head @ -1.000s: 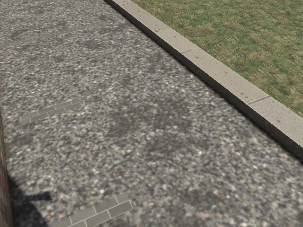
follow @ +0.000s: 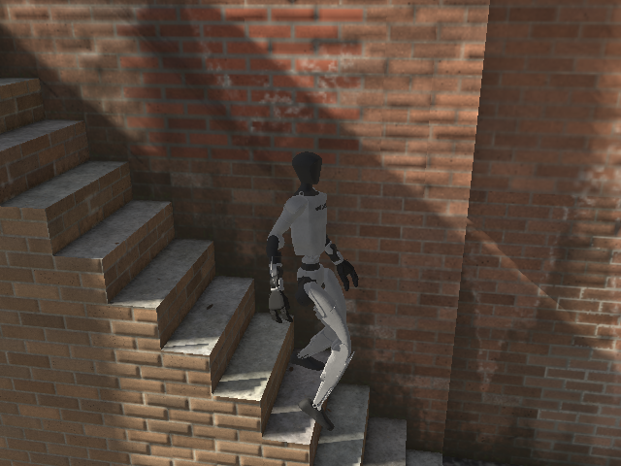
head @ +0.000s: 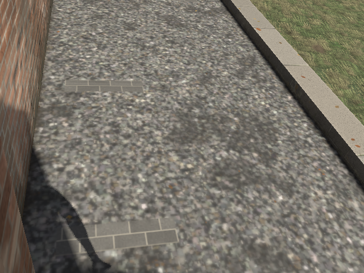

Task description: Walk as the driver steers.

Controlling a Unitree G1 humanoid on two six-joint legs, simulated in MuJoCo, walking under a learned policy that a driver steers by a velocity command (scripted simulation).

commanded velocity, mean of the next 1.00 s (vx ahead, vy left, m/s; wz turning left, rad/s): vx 0.12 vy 0.00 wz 0.03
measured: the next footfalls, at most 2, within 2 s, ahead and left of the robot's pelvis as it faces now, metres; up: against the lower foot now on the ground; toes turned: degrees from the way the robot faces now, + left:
right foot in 0.02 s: +0.16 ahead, -0.28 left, -0.02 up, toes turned -9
left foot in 0.48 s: +0.29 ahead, -0.03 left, -0.21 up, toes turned -16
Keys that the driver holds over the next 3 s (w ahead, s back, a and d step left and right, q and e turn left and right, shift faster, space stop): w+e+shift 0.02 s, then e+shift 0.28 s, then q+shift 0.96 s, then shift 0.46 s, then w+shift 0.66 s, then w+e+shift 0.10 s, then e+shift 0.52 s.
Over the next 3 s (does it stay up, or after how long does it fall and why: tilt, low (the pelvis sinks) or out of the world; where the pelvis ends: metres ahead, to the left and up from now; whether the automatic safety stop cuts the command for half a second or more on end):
stays up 1.49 0.40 -0.81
